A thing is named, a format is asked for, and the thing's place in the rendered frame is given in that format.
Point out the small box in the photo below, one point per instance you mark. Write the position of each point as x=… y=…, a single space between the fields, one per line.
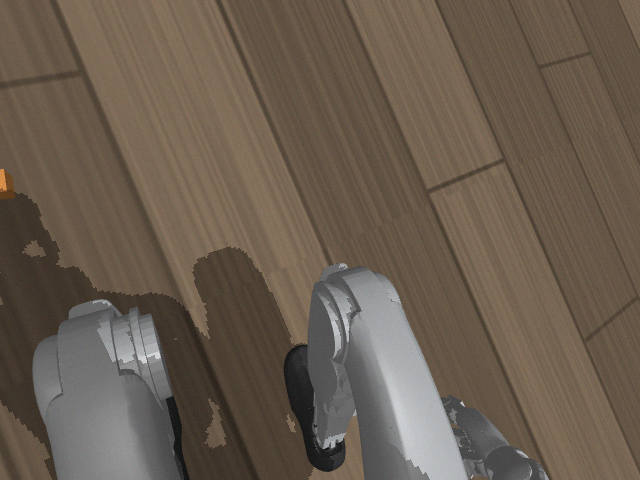
x=6 y=185

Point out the left robot foot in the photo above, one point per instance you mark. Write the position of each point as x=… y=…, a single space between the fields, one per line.
x=177 y=428

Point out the right robot arm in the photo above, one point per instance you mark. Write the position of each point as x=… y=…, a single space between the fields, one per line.
x=510 y=463

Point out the right robot hand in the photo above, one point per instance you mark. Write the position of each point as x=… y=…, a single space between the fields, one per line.
x=476 y=436

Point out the right robot foot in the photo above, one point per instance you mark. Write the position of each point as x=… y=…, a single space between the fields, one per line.
x=301 y=393

